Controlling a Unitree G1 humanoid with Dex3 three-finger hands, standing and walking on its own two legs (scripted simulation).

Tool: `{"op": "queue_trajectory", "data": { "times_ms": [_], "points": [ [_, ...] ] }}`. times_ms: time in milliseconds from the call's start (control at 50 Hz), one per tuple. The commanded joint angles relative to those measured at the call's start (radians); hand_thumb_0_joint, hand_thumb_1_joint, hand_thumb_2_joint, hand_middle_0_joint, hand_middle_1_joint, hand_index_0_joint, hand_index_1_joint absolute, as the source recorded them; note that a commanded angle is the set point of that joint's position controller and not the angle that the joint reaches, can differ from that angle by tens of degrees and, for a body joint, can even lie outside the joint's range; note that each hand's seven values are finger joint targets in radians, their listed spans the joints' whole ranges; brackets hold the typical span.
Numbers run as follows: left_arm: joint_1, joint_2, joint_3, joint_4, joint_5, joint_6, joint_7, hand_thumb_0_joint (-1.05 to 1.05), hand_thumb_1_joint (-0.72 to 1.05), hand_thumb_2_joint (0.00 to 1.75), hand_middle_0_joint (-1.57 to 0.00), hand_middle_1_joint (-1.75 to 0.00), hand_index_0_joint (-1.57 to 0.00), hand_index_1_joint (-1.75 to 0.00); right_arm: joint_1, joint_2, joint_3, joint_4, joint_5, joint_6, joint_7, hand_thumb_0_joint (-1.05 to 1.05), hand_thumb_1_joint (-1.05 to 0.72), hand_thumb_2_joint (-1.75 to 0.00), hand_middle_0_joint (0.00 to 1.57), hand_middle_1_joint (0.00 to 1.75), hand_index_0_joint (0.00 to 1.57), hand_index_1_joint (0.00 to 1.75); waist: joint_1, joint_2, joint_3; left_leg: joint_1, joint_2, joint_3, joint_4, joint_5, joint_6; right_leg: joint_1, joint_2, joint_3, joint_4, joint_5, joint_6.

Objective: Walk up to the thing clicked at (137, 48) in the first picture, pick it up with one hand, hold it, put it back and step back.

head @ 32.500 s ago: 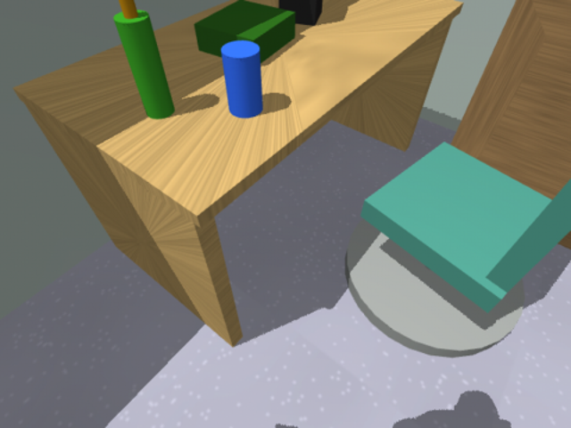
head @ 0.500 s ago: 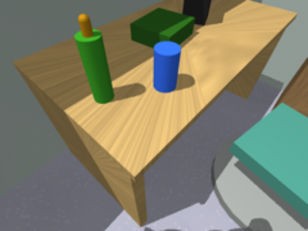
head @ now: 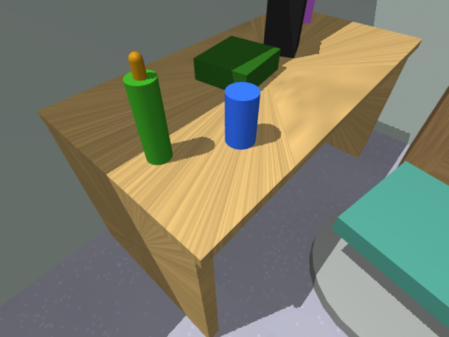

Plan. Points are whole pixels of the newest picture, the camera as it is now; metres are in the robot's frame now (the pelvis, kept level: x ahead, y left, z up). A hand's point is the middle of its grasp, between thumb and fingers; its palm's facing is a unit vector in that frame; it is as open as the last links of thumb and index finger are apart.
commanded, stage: stand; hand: left
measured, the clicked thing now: (148, 112) +0.57 +0.19 +0.11
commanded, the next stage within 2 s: step back in 1.80 s
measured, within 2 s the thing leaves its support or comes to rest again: neither
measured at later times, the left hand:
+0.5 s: hand out of the picture +0.07 +0.25 -0.16, palm faces -0.03 -0.94 -0.34, open 7.4 cm
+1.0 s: hand out of the picture +0.11 +0.26 -0.15, palm faces -0.02 -0.94 -0.35, open 7.4 cm
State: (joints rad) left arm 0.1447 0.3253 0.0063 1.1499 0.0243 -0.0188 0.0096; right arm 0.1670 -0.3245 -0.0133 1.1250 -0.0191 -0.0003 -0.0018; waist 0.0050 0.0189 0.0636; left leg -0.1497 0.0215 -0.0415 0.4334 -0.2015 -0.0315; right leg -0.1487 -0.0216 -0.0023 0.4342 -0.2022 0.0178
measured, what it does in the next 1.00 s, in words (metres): stands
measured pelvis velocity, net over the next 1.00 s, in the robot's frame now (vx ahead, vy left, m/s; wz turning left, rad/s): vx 0.03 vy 0.01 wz -0.01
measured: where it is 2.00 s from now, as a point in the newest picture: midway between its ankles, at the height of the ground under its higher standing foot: outside the picture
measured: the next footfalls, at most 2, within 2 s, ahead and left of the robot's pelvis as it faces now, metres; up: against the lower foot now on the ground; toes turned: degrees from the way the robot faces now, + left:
none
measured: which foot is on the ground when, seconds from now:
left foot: down 0.00-1.00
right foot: down 0.00-1.00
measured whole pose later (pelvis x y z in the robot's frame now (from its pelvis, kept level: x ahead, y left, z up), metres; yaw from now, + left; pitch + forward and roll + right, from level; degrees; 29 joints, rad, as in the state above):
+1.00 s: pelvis +0.03 +0.01 +0.01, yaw -1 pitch -3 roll +0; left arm 0.09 0.33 0.01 1.16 0.02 -0.01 0.00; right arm 0.10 -0.35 0.00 1.14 -0.01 -0.01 0.00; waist 0.00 0.01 0.07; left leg -0.10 0.01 -0.02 0.34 -0.20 -0.02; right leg -0.10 -0.04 0.01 0.34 -0.19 0.04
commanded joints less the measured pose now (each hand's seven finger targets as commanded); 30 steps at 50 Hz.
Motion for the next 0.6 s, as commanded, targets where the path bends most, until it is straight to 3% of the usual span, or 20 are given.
{"op": "queue_trajectory", "data": {
  "times_ms": [0, 120, 160, 300, 400, 580],
  "points": [
    [-0.037, 0.211, 0.036, -0.041, -0.006, -0.019, 0.01, 0.0, 0.9, 0.9, -0.2, -0.3, -0.2, -0.3, -0.034, -0.194, -0.036, -0.049, -0.001, -0.023, -0.013, 0.0, -0.9, -0.9, 0.2, 0.3, 0.2, 0.3, 0.005, -0.023, -0.004, -0.045, 0.073, -0.083, -0.127, -0.061, 0.052, -0.011, -0.085, 0.11, -0.13, -0.069, -0.037],
    [-0.053, 0.223, 0.039, -0.032, -0.006, -0.01, 0.007, 0.0, 0.9, 0.9, -0.2, -0.3, -0.2, -0.3, -0.037, -0.206, -0.036, -0.041, -0.005, -0.018, -0.013, 0.0, -0.9, -0.9, 0.2, 0.3, 0.2, 0.3, 0.003, 0.0, 0.013, -0.092, 0.077, -0.09, -0.158, -0.155, 0.051, -0.015, -0.076, 0.102, -0.13, -0.109, -0.034],
    [-0.051, 0.217, 0.035, -0.032, -0.007, -0.012, 0.006, 0.0, 0.9, 0.9, -0.2, -0.3, -0.2, -0.3, -0.04, -0.207, -0.035, -0.042, -0.001, -0.02, -0.013, 0.0, -0.9, -0.9, 0.2, 0.3, 0.2, 0.3, 0.003, -0.007, -0.014, -0.072, 0.079, -0.088, -0.15, -0.104, 0.054, 0.002, -0.084, 0.105, -0.128, -0.072, -0.035],
    [-0.06, 0.223, 0.031, -0.035, -0.009, -0.013, 0.007, 0.0, 0.9, 0.9, -0.2, -0.3, -0.2, -0.3, -0.041, -0.213, -0.033, -0.037, 0.002, -0.02, -0.011, 0.0, -0.9, -0.9, 0.2, 0.3, 0.2, 0.3, -0.005, -0.029, -0.02, -0.039, 0.077, -0.078, -0.133, -0.065, 0.054, -0.021, -0.089, 0.111, -0.144, -0.076, -0.037],
    [-0.051, 0.216, 0.028, -0.029, -0.012, -0.018, 0.007, 0.0, 0.9, 0.9, -0.2, -0.3, -0.2, -0.3, -0.054, -0.217, -0.03, -0.035, 0.004, -0.026, -0.011, 0.0, -0.9, -0.9, 0.2, 0.3, 0.2, 0.3, -0.003, -0.013, -0.059, -0.017, 0.088, -0.075, -0.133, 0.032, 0.058, 0.029, -0.096, 0.1, -0.126, 0.067, -0.033],
    [-0.062, 0.216, 0.03, -0.026, -0.017, -0.014, 0.006, 0.0, 0.9, 0.9, -0.2, -0.3, -0.2, -0.3, -0.06, -0.222, -0.026, -0.023, 0.006, -0.028, -0.014, 0.0, -0.9, -0.9, 0.2, 0.3, 0.2, 0.3, -0.004, -0.013, -0.073, 0.012, 0.09, -0.061, -0.134, 0.136, 0.05, 0.057, -0.099, 0.091, -0.125, 0.16, -0.027]
  ]
}}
